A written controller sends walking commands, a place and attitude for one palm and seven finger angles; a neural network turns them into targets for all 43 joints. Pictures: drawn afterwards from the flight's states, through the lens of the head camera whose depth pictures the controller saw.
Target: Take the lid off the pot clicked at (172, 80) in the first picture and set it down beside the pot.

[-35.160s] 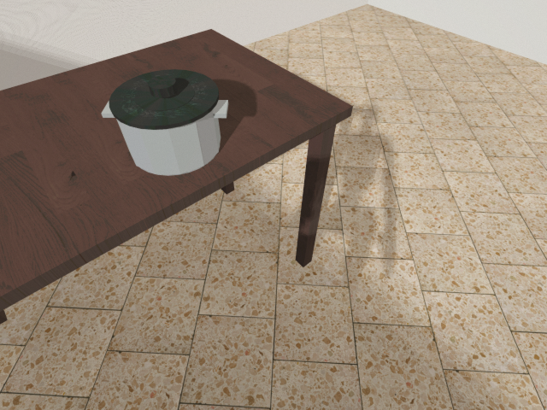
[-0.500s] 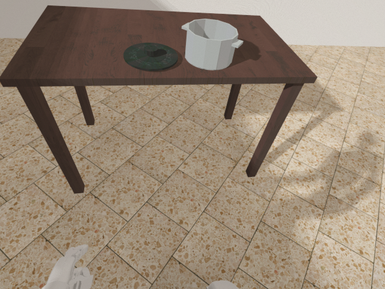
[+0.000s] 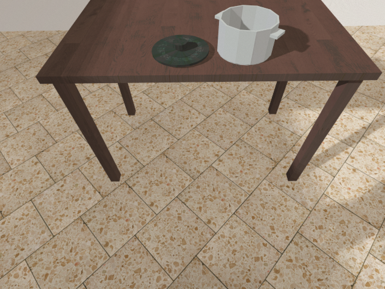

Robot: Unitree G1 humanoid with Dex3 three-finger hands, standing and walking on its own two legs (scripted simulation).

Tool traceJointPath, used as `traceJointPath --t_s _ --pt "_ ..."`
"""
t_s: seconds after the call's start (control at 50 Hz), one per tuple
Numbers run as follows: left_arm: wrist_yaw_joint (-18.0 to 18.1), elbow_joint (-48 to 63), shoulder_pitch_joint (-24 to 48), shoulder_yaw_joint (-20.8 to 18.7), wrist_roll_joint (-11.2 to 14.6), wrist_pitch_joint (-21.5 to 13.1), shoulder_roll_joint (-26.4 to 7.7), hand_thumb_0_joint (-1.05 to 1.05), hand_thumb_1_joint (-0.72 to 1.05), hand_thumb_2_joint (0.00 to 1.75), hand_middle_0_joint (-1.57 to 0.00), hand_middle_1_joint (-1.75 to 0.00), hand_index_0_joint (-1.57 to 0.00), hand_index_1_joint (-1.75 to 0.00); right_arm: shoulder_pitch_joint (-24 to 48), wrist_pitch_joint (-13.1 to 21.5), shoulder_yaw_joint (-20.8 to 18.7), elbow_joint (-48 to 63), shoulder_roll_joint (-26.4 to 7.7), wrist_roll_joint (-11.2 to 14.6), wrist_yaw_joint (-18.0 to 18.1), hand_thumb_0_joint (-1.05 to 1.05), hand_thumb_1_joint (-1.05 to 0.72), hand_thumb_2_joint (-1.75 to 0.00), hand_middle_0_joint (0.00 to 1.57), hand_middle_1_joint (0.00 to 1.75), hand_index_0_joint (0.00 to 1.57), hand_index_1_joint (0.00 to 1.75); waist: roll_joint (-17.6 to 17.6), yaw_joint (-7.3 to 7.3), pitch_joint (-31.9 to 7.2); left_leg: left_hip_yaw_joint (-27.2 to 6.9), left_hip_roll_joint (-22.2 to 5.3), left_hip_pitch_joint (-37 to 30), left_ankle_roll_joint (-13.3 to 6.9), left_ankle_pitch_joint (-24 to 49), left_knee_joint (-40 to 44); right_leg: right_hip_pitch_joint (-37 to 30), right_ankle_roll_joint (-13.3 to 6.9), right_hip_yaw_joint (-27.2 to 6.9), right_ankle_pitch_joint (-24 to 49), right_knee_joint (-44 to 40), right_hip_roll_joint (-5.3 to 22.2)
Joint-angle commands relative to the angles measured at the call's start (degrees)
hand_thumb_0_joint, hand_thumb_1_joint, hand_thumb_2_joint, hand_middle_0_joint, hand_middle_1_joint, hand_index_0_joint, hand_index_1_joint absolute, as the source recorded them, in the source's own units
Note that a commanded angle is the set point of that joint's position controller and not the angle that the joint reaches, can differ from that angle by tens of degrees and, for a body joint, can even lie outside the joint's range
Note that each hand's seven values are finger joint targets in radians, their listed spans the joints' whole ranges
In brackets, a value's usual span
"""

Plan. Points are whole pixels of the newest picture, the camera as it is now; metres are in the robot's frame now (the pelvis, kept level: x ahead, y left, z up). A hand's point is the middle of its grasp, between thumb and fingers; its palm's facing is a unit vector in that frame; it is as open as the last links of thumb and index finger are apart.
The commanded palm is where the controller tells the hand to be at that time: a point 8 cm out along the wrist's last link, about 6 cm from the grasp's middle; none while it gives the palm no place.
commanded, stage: stop stepping back and stand still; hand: left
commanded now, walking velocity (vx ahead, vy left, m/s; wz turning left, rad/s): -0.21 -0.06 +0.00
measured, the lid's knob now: (180, 44) +0.89 +0.09 +0.04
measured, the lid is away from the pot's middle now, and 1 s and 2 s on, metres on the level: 0.24 0.24 0.24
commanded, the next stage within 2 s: let the arm hang, fingers relaxed in 0.32 s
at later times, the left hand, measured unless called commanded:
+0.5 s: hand out of the picture +0.07 +0.18 -0.18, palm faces -0.05 -0.97 -0.25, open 7.4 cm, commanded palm none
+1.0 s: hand out of the picture -0.01 +0.17 -0.18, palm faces -0.03 -0.98 -0.17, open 7.4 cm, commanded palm none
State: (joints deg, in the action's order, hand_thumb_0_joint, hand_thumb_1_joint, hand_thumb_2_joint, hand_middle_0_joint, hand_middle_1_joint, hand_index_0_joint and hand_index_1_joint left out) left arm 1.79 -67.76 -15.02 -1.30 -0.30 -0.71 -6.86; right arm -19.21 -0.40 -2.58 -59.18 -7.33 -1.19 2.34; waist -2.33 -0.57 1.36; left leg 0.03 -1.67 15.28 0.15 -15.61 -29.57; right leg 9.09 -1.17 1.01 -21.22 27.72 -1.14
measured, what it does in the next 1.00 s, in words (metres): stands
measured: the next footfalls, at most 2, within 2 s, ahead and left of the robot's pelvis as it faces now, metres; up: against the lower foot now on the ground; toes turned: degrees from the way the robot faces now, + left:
none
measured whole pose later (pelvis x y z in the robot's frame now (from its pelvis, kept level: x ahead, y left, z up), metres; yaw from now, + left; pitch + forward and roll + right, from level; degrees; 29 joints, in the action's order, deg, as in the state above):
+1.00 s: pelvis +0.00 +0.01 +0.01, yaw -3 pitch -1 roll +0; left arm 2.6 -70.4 -14.1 -0.4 -0.1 -0.1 -7.3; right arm -18.3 -0.7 -2.1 -65.4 -5.5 -0.1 2.5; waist 0.3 -1.6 2.8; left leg 3.8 -1.8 8.7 0.4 -16.4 -25.9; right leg 2.7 -0.4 0.3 -19.0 22.6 -0.3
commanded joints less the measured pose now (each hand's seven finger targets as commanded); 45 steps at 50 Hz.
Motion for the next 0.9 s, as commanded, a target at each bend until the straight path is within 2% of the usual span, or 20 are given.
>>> traceJointPath --t_s 0.0,0.02,0.04,0.06,0.1,0.14,0.18,0.28,0.32,0.36,0.38,0.4,0.42,0.48,0.52,0.56,0.6,0.64,0.82,0.88 --pt "1.3 -0.62 -3.85 -0.22 0.05 0.48 -4.69 0.0 0.9 0.9 -0.2 -0.3 -0.2 -0.3 -6.19 0.59 -0.86 -0.96 -4.48 0.92 1.21 0.0 -0.9 -0.9 0.2 0.3 0.2 0.3 0.86 -1.21 -2.95 -1.18 -6.52 -12.22 -2.94 42.6 -1.83 2.8 -0.37 -3.2 29.89 -1.03 5.24" --pt "1.45 -0.64 -3.66 -0.32 0.22 0.73 -5.43 0.0 0.9 0.9 -0.2 -0.3 -0.2 -0.3 -5.16 0.26 -0.84 -1.48 -4.02 1.14 1.41 0.0 -0.9 -0.9 0.2 0.3 0.2 0.3 -1.83 -1.1 -1.54 -0.62 -5.98 -11.22 -2.48 45.3 -1.95 2.97 -0.19 -3.75 33.11 -0.07 5.43" --pt "1.34 -0.4 -2.25 -0.26 0.44 0.86 -6.08 0.0 0.9 0.9 -0.2 -0.3 -0.2 -0.3 -4.78 0.06 -0.78 -1.45 -3.62 1.38 1.54 0.0 -0.9 -0.9 0.2 0.3 0.2 0.3 -1.59 -1.42 -0.65 -1.46 -6.63 -10.12 -2.31 42.01 0.75 2.68 0.07 -2.96 30.27 -0.4 5.87" --pt "1.45 -0.62 -2.63 -0.33 0.31 1.03 -5.79 0.0 0.9 0.9 -0.2 -0.3 -0.2 -0.3 -3.42 -0.14 -0.91 -1.35 -3.73 1.27 1.74 0.0 -0.9 -0.9 0.2 0.3 0.2 0.3 -0.4 -0.91 0.15 -1.32 -6.44 -10.2 -2.43 43.89 -0.11 3.04 0.27 -3.15 33.4 0.04 5.86" --pt "1.9 -0.93 -3.18 -0.75 0.14 1.18 -6.38 0.0 0.9 0.9 -0.2 -0.3 -0.2 -0.3 -3.09 -0.49 -1.41 -1.08 -4.6 1.37 2.1 0.0 -0.9 -0.9 0.2 0.3 0.2 0.3 1.18 -1.12 -1.93 -0.17 -6.18 -11.0 -2.28 48.88 -2.42 1.55 0.56 -2.94 41.47 1.89 6.23" --pt "1.94 -0.49 -3.15 -1.09 0.12 1.29 -7.19 0.0 0.9 0.9 -0.2 -0.3 -0.2 -0.3 -2.85 -0.69 -1.91 -0.95 -5.37 1.44 2.22 0.0 -0.9 -0.9 0.2 0.3 0.2 0.3 0.66 -1.2 -4.49 0.06 -6.35 -11.55 -2.22 49.06 -3.15 0.59 0.62 -2.63 43.02 3.04 6.46" --pt "1.78 -0.04 -2.18 -1.14 0.06 1.47 -7.4 0.0 0.9 0.9 -0.2 -0.3 -0.2 -0.3 -1.76 -0.86 -2.17 -0.65 -5.68 1.32 2.04 0.0 -0.9 -0.9 0.2 0.3 0.2 0.3 -0.58 -1.23 -6.0 -0.39 -6.62 -11.39 -2.5 43.08 -2.09 0.38 0.42 -2.72 38.34 2.64 6.49" --pt "1.34 0.17 -0.35 -0.44 -0.23 1.57 -6.97 0.0 0.9 0.9 -0.2 -0.3 -0.2 -0.3 1.17 -0.88 -1.75 -0.01 -4.93 1.03 1.23 0.0 -0.9 -0.9 0.2 0.3 0.2 0.3 1.14 -0.62 -1.62 -1.38 -5.99 -5.79 -2.05 19.79 2.8 1.27 -0.07 -4.77 25.85 -2.59 6.87" --pt "1.45 0.16 -0.67 -0.33 -0.23 1.02 -7.22 0.0 0.9 0.9 -0.2 -0.3 -0.2 -0.3 0.13 -0.63 -1.51 -0.15 -4.14 1.06 1.18 0.0 -0.9 -0.9 0.2 0.3 0.2 0.3 2.41 -0.92 -3.52 -0.34 -5.35 -7.16 -1.58 22.88 2.04 -0.78 -0.2 -5.27 32.9 -2.67 7.27" --pt "1.71 0.15 -1.29 -0.75 -0.22 0.7 -8.79 0.0 0.9 0.9 -0.2 -0.3 -0.2 -0.3 -0.81 -0.3 -1.48 -0.34 -4.34 1.15 1.26 0.0 -0.9 -0.9 0.2 0.3 0.2 0.3 -0.32 -0.91 -8.61 1.86 -4.14 -8.56 -1.23 32.88 -1.42 -5.71 0.01 -4.59 48.1 0.68 8.21" --pt "1.92 0.23 -1.22 -1.01 -0.02 0.59 -9.29 0.0 0.9 0.9 -0.2 -0.3 -0.2 -0.3 -0.72 -0.45 -1.49 -0.38 -4.49 1.22 1.24 0.0 -0.9 -0.9 0.2 0.3 0.2 0.3 3.22 -0.82 -10.04 2.3 -4.16 -8.05 -0.93 31.53 -2.01 -7.73 -0.12 -4.18 50.93 1.17 8.11" --pt "2.0 0.27 -1.16 -0.76 0.09 0.42 -9.01 0.0 0.9 0.9 -0.2 -0.3 -0.2 -0.3 -0.08 -0.46 -1.49 -0.42 -5.04 1.34 1.2 0.0 -0.9 -0.9 0.2 0.3 0.2 0.3 4.84 -0.72 -9.51 2.41 -4.13 -7.96 -0.71 28.68 -1.2 -7.77 -0.07 -4.33 51.96 0.67 8.28" --pt "2.06 0.28 -0.75 -0.62 -0.03 0.42 -8.61 0.0 0.9 0.9 -0.2 -0.3 -0.2 -0.3 0.23 -0.49 -1.47 -0.35 -4.55 1.38 1.11 0.0 -0.9 -0.9 0.2 0.3 0.2 0.3 6.12 -0.78 -7.74 2.42 -4.0 -7.55 -0.77 26.56 -0.64 -6.83 0.2 -4.14 51.4 0.13 8.08" --pt "1.97 0.44 0.07 -0.42 0.01 0.57 -8.0 0.0 0.9 0.9 -0.2 -0.3 -0.2 -0.3 -0.11 -0.51 -1.24 -1.16 -4.5 1.17 0.97 0.0 -0.9 -0.9 0.2 0.3 0.2 0.3 4.24 -0.94 -3.19 2.58 -4.16 -7.8 -1.11 26.26 0.82 -4.4 0.59 -3.89 47.23 -1.38 7.57" --pt "1.88 0.52 0.22 -0.39 -0.07 0.6 -7.72 0.0 0.9 0.9 -0.2 -0.3 -0.2 -0.3 -0.69 -0.47 -1.1 -1.66 -4.15 1.13 0.89 0.0 -0.9 -0.9 0.2 0.3 0.2 0.3 3.6 -0.96 -1.82 2.07 -4.41 -8.28 -1.29 26.04 1.64 -3.48 0.57 -3.77 42.58 -2.55 6.93" --pt "1.72 0.33 -0.19 -0.3 0.11 0.46 -7.61 0.0 0.9 0.9 -0.2 -0.3 -0.2 -0.3 -1.07 -0.31 -0.89 -2.1 -4.55 0.98 0.93 0.0 -0.9 -0.9 0.2 0.3 0.2 0.3 2.7 -0.87 -2.01 1.98 -4.62 -9.23 -1.44 26.9 1.94 -3.84 0.38 -3.77 41.12 -3.28 6.85" --pt "1.77 0.24 -0.68 -0.59 0.16 0.24 -7.89 0.0 0.9 0.9 -0.2 -0.3 -0.2 -0.3 -1.41 -0.18 -0.95 -2.46 -4.74 0.99 1.01 0.0 -0.9 -0.9 0.2 0.3 0.2 0.3 2.74 -0.79 -3.62 2.49 -4.28 -9.65 -1.37 28.76 0.97 -5.84 0.39 -3.62 44.79 -2.9 6.9" --pt "1.8 0.26 -0.6 -0.65 0.26 0.29 -7.94 0.0 0.9 0.9 -0.2 -0.3 -0.2 -0.3 -1.65 -0.28 -0.92 -2.69 -4.54 1.1 1.03 0.0 -0.9 -0.9 0.2 0.3 0.2 0.3 2.91 -0.94 -2.9 2.62 -4.18 -9.26 -1.39 26.49 1.23 -5.91 0.47 -3.7 44.43 -3.27 7.0" --pt "1.17 -0.79 -0.67 -0.03 0.23 0.48 -6.41 0.0 0.9 0.9 -0.2 -0.3 -0.2 -0.3 -2.52 -0.22 -0.49 -4.3 -3.78 0.94 0.69 0.0 -0.9 -0.9 0.2 0.3 0.2 0.3 1.54 -0.95 3.98 0.69 -4.59 -8.03 -2.02 15.63 5.98 -1.17 -0.26 -3.8 23.6 -8.05 5.92" --pt "0.94 -1.59 -1.66 0.17 0.33 0.31 -5.99 0.0 0.9 0.9 -0.2 -0.3 -0.2 -0.3 -3.08 0.0 -0.32 -4.64 -3.91 0.84 0.64 0.0 -0.9 -0.9 0.2 0.3 0.2 0.3 1.85 -0.9 3.41 0.27 -4.52 -8.41 -2.3 14.12 6.66 -1.15 -0.42 -4.0 20.75 -8.72 5.84"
